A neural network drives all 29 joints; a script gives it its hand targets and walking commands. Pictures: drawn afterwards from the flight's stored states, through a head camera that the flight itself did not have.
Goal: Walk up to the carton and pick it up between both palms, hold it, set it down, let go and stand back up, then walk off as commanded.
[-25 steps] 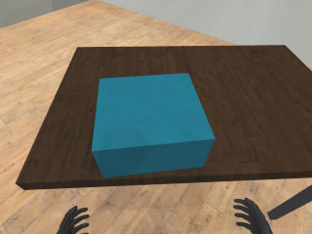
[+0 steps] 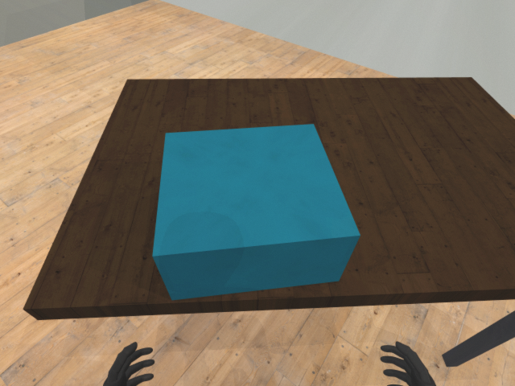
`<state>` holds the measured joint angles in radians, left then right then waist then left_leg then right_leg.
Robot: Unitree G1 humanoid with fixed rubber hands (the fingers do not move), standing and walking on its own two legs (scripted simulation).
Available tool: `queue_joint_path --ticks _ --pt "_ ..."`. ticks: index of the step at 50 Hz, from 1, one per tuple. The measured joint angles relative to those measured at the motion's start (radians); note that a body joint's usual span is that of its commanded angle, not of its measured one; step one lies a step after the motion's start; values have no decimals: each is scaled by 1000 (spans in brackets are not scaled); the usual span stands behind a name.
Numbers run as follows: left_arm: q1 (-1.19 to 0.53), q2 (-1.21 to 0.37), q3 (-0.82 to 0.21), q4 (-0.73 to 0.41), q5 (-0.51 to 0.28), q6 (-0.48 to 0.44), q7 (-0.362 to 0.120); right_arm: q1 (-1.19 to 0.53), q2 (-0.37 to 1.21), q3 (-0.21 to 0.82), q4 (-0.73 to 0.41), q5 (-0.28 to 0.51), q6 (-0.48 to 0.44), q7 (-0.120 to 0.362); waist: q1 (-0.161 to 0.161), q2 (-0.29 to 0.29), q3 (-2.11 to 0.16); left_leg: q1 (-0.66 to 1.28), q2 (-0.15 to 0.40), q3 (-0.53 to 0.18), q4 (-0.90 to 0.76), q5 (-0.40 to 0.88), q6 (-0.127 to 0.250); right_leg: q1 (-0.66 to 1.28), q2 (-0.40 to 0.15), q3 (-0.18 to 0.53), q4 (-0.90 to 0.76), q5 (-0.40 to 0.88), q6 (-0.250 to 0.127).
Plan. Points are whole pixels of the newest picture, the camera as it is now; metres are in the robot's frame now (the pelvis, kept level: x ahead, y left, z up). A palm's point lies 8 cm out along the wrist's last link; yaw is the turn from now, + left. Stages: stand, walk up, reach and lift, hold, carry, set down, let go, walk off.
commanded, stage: let go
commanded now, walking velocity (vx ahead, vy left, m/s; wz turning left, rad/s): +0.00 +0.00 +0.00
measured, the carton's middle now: (249, 204) +0.43 +0.05 +0.03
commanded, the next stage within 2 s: stand in 0.30 s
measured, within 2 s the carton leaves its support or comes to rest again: neither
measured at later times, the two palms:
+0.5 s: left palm out of the picture +0.09 +0.26 -0.11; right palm out of the picture +0.14 -0.23 -0.10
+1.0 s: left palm out of the picture +0.03 +0.28 -0.13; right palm out of the picture +0.12 -0.24 -0.11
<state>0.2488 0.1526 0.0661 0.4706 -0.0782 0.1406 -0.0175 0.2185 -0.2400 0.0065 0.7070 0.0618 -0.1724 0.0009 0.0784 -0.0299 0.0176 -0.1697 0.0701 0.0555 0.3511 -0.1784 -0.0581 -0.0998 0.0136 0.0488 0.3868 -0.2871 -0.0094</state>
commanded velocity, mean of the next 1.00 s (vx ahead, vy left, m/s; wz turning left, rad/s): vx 0.00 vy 0.00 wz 0.00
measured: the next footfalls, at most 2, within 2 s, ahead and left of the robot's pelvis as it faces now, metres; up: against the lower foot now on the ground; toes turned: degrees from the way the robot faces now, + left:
none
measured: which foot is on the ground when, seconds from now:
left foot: down 0.00-1.00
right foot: down 0.00-1.00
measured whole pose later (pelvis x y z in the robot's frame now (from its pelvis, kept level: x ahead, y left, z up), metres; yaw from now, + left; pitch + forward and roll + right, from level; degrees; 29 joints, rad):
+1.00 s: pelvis +0.00 +0.01 +0.00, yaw +0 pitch +0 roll +0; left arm 0.24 0.27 0.07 0.96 -0.03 -0.01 0.01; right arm 0.17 -0.24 0.01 0.89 0.01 -0.02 0.00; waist 0.07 -0.03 0.02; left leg -0.19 0.07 0.05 0.41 -0.21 -0.04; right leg -0.09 0.01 0.05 0.39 -0.29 -0.01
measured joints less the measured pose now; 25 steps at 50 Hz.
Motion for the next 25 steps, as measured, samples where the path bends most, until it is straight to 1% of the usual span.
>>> queue_joint_path --ticks 7,17,18,20,23,25 --pt "-2 0 -2 10 13 -11 0 -22 0 0 56 -1 -41 0 -1 0 0 0 0 0 1 -3 0 0 0 0 0 -3 0" --pt "-2 0 -19 24 15 -17 4 -52 0 0 107 -1 -64 0 -4 0 0 0 0 0 6 -5 0 3 0 0 0 -2 0" --pt "-3 2 -18 38 22 -35 8 -52 -1 1 108 -16 -51 -1 -4 0 0 -2 0 -1 11 -5 1 4 0 -1 0 -1 0" --pt "-4 15 -18 85 35 -73 17 -52 -2 1 110 -42 9 -2 -4 0 0 -6 0 -3 27 -8 7 9 0 -3 0 -2 0" --pt "-4 43 -16 169 46 -98 23 -52 -4 0 117 -50 82 -4 -4 0 0 -7 0 -5 34 -18 9 11 0 -5 0 -3 0" --pt "-4 64 -11 221 49 -106 24 -52 -4 0 121 -50 107 -4 -4 0 1 -12 0 -5 43 -24 9 11 -1 -5 0 -3 0"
